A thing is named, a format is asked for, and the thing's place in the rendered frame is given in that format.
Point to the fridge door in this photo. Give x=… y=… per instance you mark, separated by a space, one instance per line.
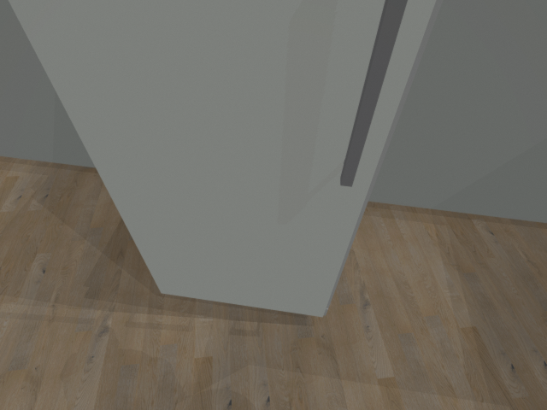
x=220 y=129

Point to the handle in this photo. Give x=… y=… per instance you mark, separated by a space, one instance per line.
x=389 y=24

